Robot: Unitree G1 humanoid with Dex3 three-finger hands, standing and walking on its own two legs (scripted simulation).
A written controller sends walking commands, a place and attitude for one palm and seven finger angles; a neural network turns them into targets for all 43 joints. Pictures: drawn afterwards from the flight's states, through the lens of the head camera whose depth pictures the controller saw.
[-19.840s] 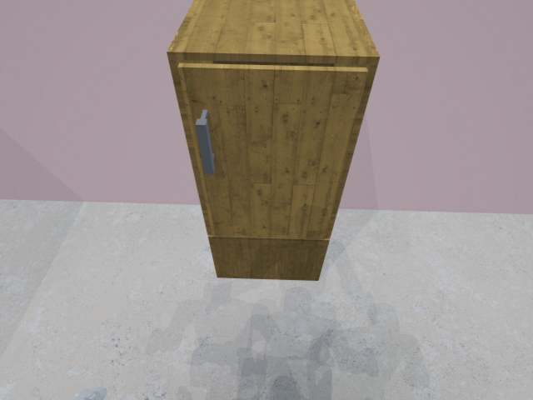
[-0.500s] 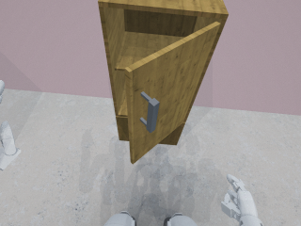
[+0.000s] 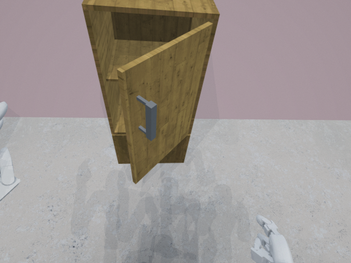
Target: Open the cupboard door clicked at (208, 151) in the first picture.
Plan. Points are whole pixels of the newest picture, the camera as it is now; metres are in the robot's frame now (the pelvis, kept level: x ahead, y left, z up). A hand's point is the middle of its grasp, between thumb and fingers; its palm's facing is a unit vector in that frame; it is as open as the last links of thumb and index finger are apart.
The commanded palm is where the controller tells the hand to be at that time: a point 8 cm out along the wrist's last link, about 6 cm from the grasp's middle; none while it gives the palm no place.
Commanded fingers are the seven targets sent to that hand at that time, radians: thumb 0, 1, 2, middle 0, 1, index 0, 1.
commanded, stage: stop stepping back and stand still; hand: left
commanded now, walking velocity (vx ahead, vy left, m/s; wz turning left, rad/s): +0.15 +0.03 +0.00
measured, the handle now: (145, 118) +0.50 +0.10 +0.00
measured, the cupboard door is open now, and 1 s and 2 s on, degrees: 46 46 46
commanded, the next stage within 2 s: let the arm hang, fingers relaxed in 0.72 s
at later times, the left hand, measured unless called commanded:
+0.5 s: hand out of the picture +0.16 +0.27 +0.17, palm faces +0.40 -0.78 -0.48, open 7.4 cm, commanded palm +0.10 +0.31 +0.18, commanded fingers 0.00 0.90 0.90 -0.20 -0.30 -0.20 -0.30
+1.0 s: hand out of the picture +0.11 +0.27 -0.08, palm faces +0.06 -0.92 -0.40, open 7.4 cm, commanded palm none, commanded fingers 0.00 0.90 0.90 -0.20 -0.30 -0.20 -0.30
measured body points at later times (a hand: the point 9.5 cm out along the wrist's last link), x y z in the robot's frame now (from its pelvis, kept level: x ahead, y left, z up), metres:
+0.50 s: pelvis -0.04 +0.01 +0.01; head -0.04 +0.02 +0.46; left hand +0.13 +0.31 +0.19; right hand +0.13 -0.20 -0.07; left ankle +0.00 +0.12 -0.73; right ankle -0.05 -0.10 -0.73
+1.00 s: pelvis -0.05 +0.02 +0.00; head -0.05 +0.01 +0.45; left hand +0.10 +0.32 -0.06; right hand +0.10 -0.24 -0.12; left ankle +0.00 +0.13 -0.73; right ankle -0.05 -0.10 -0.73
